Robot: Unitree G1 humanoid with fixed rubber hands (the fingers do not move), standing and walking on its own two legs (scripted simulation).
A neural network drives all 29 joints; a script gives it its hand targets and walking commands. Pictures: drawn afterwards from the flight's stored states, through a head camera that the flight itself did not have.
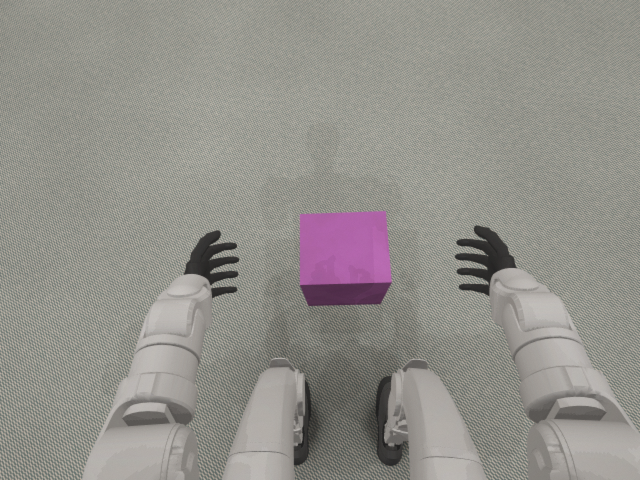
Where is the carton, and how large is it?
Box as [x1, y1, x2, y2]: [300, 211, 391, 305]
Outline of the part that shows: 385,211 300,214 300,286 308,305 380,303 391,282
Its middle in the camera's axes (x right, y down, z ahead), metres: +0.06 +0.06 +1.01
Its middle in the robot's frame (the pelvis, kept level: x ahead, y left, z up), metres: +0.51 +0.01 -0.55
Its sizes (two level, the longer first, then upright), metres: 0.203 0.172 0.255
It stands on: the floor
